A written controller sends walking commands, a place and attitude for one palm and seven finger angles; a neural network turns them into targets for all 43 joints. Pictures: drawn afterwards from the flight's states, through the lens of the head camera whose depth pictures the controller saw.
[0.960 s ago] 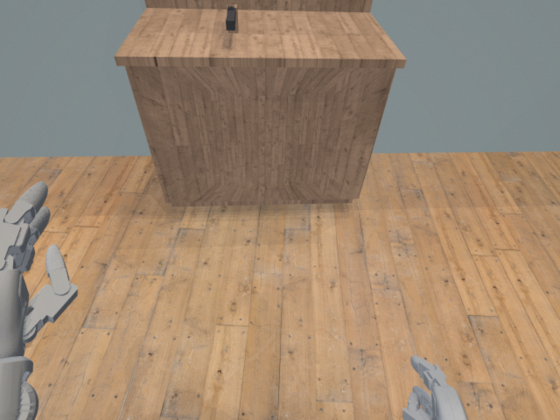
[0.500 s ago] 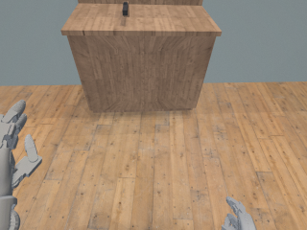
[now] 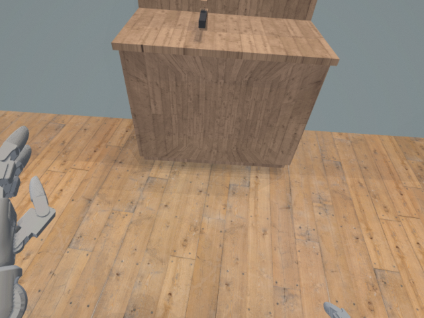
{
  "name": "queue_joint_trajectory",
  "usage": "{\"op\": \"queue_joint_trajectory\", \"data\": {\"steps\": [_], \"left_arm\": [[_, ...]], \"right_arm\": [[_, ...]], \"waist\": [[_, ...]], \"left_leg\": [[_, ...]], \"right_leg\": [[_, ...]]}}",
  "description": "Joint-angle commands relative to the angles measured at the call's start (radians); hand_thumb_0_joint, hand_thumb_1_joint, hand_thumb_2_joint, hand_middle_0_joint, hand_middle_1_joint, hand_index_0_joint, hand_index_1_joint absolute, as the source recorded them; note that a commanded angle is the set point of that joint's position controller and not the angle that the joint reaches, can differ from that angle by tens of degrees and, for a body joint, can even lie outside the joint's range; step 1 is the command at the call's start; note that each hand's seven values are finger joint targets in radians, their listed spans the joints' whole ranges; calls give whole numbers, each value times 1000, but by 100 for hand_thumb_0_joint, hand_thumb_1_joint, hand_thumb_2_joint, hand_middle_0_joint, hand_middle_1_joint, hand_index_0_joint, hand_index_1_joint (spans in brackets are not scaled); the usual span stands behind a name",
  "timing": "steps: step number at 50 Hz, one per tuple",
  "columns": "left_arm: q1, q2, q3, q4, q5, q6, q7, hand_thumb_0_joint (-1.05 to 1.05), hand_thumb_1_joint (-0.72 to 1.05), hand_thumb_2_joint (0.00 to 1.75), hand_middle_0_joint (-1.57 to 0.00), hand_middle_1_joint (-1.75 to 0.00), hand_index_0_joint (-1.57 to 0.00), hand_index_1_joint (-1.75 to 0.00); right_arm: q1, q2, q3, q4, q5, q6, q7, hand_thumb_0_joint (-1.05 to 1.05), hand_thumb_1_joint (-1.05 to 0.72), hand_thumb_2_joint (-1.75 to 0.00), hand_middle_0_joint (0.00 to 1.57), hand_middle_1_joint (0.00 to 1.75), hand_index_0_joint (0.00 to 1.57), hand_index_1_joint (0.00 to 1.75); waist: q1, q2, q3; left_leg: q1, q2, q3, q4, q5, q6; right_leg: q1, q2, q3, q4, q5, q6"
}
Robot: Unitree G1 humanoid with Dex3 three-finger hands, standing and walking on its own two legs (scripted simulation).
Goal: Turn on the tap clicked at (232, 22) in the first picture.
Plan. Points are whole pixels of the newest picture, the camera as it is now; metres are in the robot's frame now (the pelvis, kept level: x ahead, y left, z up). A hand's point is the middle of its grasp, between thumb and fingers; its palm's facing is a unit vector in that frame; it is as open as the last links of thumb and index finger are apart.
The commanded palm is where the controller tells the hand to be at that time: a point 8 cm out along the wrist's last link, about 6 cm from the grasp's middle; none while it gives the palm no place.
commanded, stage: walk to a spot facing it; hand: left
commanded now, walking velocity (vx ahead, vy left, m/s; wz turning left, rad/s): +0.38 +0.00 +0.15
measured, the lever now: (202, 23) +1.17 +0.10 +0.12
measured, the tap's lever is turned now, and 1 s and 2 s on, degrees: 0 0 0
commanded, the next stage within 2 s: none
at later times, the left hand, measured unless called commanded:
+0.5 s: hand (128, 135) +0.36 +0.18 +0.18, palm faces +0.45 -0.76 -0.47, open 7.4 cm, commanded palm +0.29 +0.22 +0.20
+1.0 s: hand (111, 103) +0.44 +0.23 +0.19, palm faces +0.64 -0.66 -0.39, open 7.4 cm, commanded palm +0.36 +0.26 +0.20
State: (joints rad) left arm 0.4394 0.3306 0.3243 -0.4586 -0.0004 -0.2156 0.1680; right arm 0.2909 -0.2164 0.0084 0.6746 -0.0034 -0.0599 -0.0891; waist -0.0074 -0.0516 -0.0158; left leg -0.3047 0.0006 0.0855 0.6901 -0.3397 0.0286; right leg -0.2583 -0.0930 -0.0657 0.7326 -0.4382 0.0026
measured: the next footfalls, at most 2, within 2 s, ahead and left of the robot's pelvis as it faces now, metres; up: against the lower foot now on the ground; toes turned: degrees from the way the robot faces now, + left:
right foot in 0.40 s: +0.26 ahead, -0.15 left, +0.00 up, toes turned -9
left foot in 0.94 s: +0.36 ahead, +0.08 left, +0.00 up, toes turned +27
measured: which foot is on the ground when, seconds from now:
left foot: down 0.00-0.42, up 0.44-0.92, down 0.94-1.00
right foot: down 0.00-0.00, up 0.02-0.38, down 0.40-0.96, up 0.98-1.00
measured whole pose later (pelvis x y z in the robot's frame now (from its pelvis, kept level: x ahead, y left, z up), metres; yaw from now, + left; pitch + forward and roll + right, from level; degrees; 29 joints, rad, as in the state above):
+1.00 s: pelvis +0.29 -0.06 +0.00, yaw +17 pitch -2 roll +2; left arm 0.41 0.39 0.37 -0.59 -0.03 -0.19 0.19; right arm 0.16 -0.18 -0.02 0.56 0.00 -0.05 -0.08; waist -0.01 -0.06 0.11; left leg -0.39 0.03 0.19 0.66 -0.19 0.06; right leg -0.34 -0.17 -0.19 1.12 -0.58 0.03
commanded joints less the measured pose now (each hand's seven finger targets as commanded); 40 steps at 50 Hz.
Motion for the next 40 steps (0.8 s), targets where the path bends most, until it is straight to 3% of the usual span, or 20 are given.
{"op": "queue_joint_trajectory", "data": {"steps": [1,2,3,6,8,12,14,16,18,19,20,21,22,23,24,26,27,30,34,40], "left_arm": [[-125,234,132,-283,12,-99,18,0,90,90,-20,-30,-20,-30],[-137,241,140,-284,7,-96,14,0,90,90,-20,-30,-20,-30],[-141,211,118,-301,4,-89,11,0,90,90,-20,-30,-20,-30],[-49,170,107,-308,-8,-75,3,0,90,90,-20,-30,-20,-30],[21,156,114,-297,-12,-65,-1,0,90,90,-20,-30,-20,-30],[45,174,151,-249,-15,-58,-14,0,90,90,-20,-30,-20,-30],[18,173,145,-230,-13,-59,-20,0,90,90,-20,-30,-20,-30],[-26,195,158,-234,-10,-62,-21,0,90,90,-20,-30,-20,-30],[-48,199,157,-238,-8,-52,-22,0,90,90,-20,-30,-20,-30],[-44,217,165,-233,-3,-41,-21,0,90,90,-20,-30,-20,-30],[-59,261,187,-239,10,-30,-16,0,90,90,-20,-30,-20,-30],[-59,313,250,-242,-3,-32,-7,0,90,90,-20,-30,-20,-30],[-44,289,245,-203,-1,-40,-5,0,90,90,-20,-30,-20,-30],[-15,247,202,-190,-12,-48,-13,0,90,90,-20,-30,-20,-30],[13,272,219,-229,-10,-61,-16,0,90,90,-20,-30,-20,-30],[31,270,229,-276,-9,-84,-19,0,90,90,-20,-30,-20,-30],[14,273,231,-306,-7,-85,-18,0,90,90,-20,-30,-20,-30],[-9,251,214,-300,-20,-71,-14,0,90,90,-20,-30,-20,-30],[13,229,199,-260,-27,-53,2,0,90,90,-20,-30,-20,-30],[19,205,178,-277,-25,-30,28,0,90,90,-20,-30,-20,-30]], "right_arm": [[-132,-86,-36,-173,-17,-76,6,0,-90,-90,20,30,20,30],[-134,-78,-32,-166,-27,-82,8,0,-90,-90,20,30,20,30],[-124,-86,-44,-159,-18,-85,16,0,-90,-90,20,30,20,30],[-110,-96,-62,-152,5,-99,26,0,-90,-90,20,30,20,30],[-100,-91,-61,-158,6,-101,29,0,-90,-90,20,30,20,30],[-107,-82,-61,-166,-1,-96,23,0,-90,-90,20,30,20,30],[-110,-83,-60,-167,-8,-96,16,0,-90,-90,20,30,20,30],[-123,-84,-59,-167,-10,-99,11,0,-90,-90,20,30,20,30],[-141,-79,-56,-165,-3,-92,9,0,-90,-90,20,30,20,30],[-150,-69,-55,-166,6,-83,11,0,-90,-90,20,30,20,30],[-143,-42,-57,-179,12,-70,13,0,-90,-90,20,30,20,30],[-182,-62,-55,-210,5,-71,10,0,-90,-90,20,30,20,30],[-195,-68,-53,-208,-5,-64,9,0,-90,-90,20,30,20,30],[-176,-83,-66,-188,-1,-61,17,0,-90,-90,20,30,20,30],[-197,-95,-65,-189,-2,-48,28,0,-90,-90,20,30,20,30],[-214,-78,-56,-184,1,-14,33,0,-90,-90,20,30,20,30],[-214,-71,-53,-187,1,-3,33,0,-90,-90,20,30,20,30],[-198,-81,-65,-198,-4,-3,31,0,-90,-90,20,30,20,30],[-161,-81,-70,-220,-5,-13,25,0,-90,-90,20,30,20,30],[-137,-67,-64,-262,-4,-14,16,0,-90,-90,20,30,20,30]], "waist": [[-33,351,-32],[-31,282,-9],[-35,196,-2],[-12,210,-28],[-10,253,-44],[-10,268,-27],[-12,276,-3],[3,279,-28],[21,235,-99],[31,123,-148],[24,-148,-220],[35,-256,-236],[37,-112,-176],[23,-110,-125],[26,-59,-74],[16,-6,-21],[4,6,-39],[-4,-11,-15],[13,-41,-22],[40,-110,-27]], "left_leg": [[315,405,-694,-422,154,197],[312,419,-713,-406,221,222],[339,415,-645,-375,315,241],[367,313,-372,-353,384,188],[330,261,-258,-358,402,151],[272,242,-140,-376,452,121],[211,249,-134,-380,482,118],[185,245,-101,-293,572,116],[131,206,-79,-80,536,97],[53,164,-55,108,415,75],[-178,59,6,432,65,31],[-363,-30,-81,670,-225,5],[-369,23,-166,741,-198,-1],[-361,60,-169,777,-135,-13],[-392,85,-162,807,-80,-29],[-395,118,-134,795,-11,-54],[-387,127,-119,755,1,-63],[-362,145,-63,585,96,-72],[-345,147,32,314,116,-65],[-319,101,133,85,53,-56]], "right_leg": [[-455,39,55,476,-148,-2],[-504,12,81,512,-124,4],[-540,-2,84,527,-110,12],[-544,1,20,467,-1,28],[-481,7,-25,382,69,34],[-364,16,-98,162,160,40],[-271,29,-122,73,155,36],[-118,70,-160,-63,153,24],[125,98,-188,-209,238,19],[266,23,-104,-252,263,-2],[460,-239,224,-281,363,-87],[474,-403,543,-371,471,-167],[395,-431,539,-412,402,-178],[288,-410,497,-434,227,-170],[205,-409,460,-449,143,-173],[94,-349,231,-454,196,-146],[90,-331,145,-452,214,-138],[52,-289,5,-477,261,-109],[143,-288,-76,-444,416,-106],[276,-297,-120,-352,735,-101]]}}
